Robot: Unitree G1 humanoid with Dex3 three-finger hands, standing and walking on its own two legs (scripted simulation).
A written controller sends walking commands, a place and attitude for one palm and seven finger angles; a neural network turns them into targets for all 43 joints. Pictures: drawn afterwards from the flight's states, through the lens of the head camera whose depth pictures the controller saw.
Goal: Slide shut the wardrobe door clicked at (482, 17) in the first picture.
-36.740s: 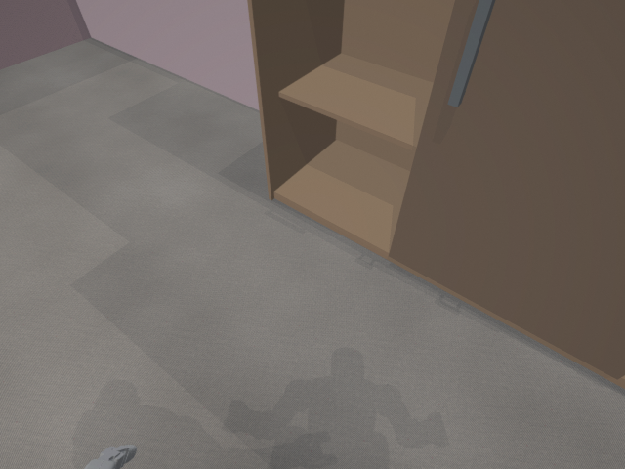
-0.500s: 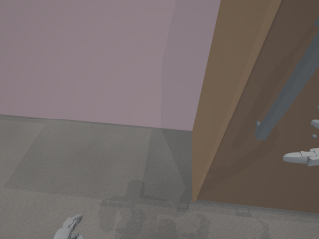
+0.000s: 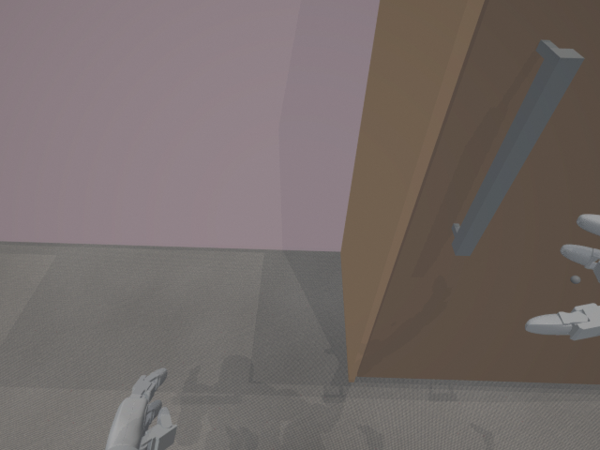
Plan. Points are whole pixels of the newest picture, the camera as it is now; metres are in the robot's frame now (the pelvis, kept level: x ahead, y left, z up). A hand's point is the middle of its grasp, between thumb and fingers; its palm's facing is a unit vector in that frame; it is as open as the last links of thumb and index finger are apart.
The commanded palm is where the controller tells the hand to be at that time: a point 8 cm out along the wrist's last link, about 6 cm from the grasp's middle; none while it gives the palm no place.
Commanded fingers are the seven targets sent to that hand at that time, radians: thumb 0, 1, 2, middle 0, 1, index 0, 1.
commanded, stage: draw the hand back to the body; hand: right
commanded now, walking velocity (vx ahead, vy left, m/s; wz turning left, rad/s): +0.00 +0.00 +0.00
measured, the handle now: (495, 166) +0.45 -0.27 +0.16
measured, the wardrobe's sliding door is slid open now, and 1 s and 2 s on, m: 0.00 0.00 0.00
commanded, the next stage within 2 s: step back with the hand held close in 1.52 s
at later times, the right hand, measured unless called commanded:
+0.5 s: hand (592, 324) +0.22 -0.29 +0.14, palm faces +0.28 +0.95 -0.11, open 14.4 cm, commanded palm +0.18 -0.33 +0.16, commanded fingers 0.00 0.22 -0.36 0.24 0.96 0.24 0.96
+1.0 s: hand (577, 315) +0.22 -0.27 +0.16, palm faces +0.43 +0.84 -0.34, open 10.2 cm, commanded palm +0.17 -0.30 +0.18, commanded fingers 0.00 -0.68 -0.80 0.21 0.43 0.21 0.43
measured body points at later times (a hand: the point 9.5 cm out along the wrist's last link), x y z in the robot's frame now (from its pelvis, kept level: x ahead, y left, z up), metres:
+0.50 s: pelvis -0.01 +0.00 +0.00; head -0.05 +0.00 +0.45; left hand +0.18 +0.23 -0.05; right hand +0.20 -0.34 +0.15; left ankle -0.03 +0.09 -0.73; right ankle +0.07 -0.09 -0.73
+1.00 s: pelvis +0.01 -0.01 +0.01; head -0.02 +0.00 +0.46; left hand +0.18 +0.23 -0.07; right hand +0.19 -0.31 +0.18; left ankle -0.03 +0.09 -0.73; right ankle +0.07 -0.09 -0.73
